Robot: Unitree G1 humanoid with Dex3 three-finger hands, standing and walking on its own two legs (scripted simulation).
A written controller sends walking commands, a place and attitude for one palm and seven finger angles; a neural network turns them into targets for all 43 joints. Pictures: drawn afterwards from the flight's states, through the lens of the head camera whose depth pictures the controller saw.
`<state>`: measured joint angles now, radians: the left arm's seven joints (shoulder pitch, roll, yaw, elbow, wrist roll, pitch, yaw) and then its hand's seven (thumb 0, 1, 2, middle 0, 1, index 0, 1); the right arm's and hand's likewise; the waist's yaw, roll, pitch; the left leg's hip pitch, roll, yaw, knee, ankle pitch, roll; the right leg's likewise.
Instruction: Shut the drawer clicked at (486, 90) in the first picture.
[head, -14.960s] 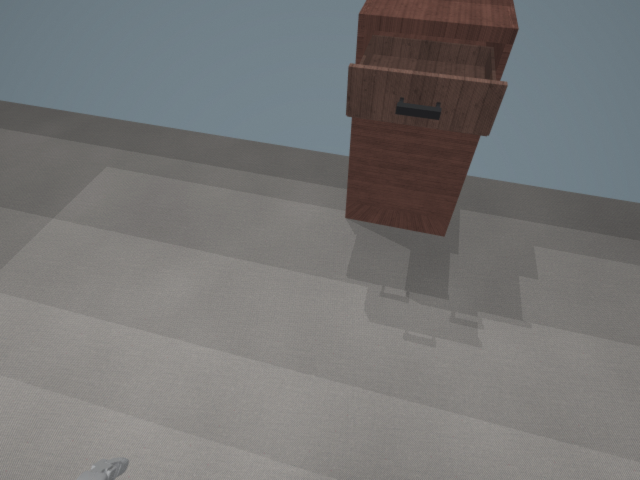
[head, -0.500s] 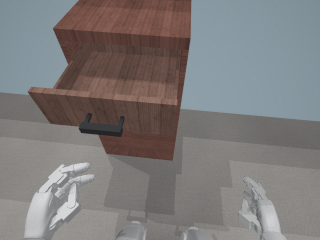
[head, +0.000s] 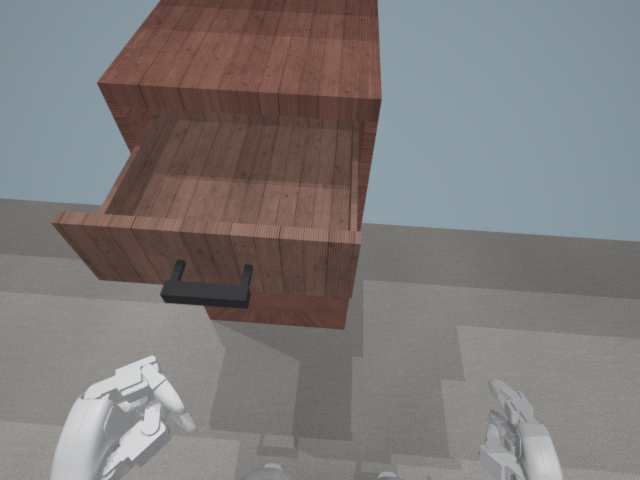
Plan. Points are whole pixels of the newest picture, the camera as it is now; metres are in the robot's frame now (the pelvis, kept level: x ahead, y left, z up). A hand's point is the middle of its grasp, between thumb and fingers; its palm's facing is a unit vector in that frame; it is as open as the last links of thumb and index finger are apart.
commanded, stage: raise the hand and make a fist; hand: left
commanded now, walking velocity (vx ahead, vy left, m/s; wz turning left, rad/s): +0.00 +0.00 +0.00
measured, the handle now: (210, 281) +0.36 +0.18 +0.02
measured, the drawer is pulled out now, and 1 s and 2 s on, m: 0.24 0.24 0.24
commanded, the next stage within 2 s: bring the fist close to the handle in 0.88 s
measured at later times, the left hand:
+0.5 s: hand (175, 410) +0.18 +0.15 +0.11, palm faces -0.01 -1.00 -0.03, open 3.3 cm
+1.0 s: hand (191, 410) +0.18 +0.13 +0.11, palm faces +0.02 -1.00 -0.07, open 3.3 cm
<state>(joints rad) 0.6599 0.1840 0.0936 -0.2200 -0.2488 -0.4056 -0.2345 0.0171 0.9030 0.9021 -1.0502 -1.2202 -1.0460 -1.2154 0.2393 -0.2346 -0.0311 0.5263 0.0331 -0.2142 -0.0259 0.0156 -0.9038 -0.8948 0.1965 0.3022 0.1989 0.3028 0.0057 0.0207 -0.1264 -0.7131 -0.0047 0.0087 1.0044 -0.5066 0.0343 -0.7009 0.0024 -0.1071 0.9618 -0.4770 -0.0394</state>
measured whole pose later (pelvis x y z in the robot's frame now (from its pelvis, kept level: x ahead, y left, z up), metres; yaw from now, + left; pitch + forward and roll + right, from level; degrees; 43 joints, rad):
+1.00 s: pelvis +0.01 -0.02 +0.01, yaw +0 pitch +8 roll -1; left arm 0.68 0.19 0.02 -0.39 -0.20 -0.26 -0.13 0.02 0.90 0.90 -1.40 -1.60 -1.40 -1.60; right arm 0.27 -0.24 0.02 0.48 0.04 -0.19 -0.02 0.02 -0.90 -0.89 0.20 0.30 0.20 0.30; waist 0.01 0.05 -0.14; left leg -0.58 0.00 0.00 0.92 -0.48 0.01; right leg -0.58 0.01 -0.11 0.89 -0.47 -0.06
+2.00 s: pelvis -0.01 +0.00 -0.03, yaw -1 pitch +18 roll -1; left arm 0.24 0.17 0.03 0.07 -0.17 -0.41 -0.11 0.02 0.90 0.90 -1.40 -1.60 -1.40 -1.60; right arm 0.23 -0.24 0.02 0.51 0.01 -0.11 0.00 0.01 -0.90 -0.89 0.20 0.30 0.20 0.30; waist -0.02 0.03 -0.16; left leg -0.91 0.00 0.02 1.15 -0.55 0.03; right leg -0.91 0.00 -0.10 1.12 -0.52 -0.05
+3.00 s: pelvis -0.02 +0.00 -0.03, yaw +0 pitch +18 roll -2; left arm -0.02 0.20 0.03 0.27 -0.16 -0.42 -0.08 -0.07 0.80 0.95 -1.40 -1.60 -1.40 -1.60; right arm 0.22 -0.25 0.02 0.57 0.02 -0.06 -0.02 0.01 -0.90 -0.89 0.20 0.30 0.20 0.30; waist -0.02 0.03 -0.14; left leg -0.94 -0.01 0.00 1.16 -0.53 0.03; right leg -0.93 -0.01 -0.12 1.12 -0.51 -0.05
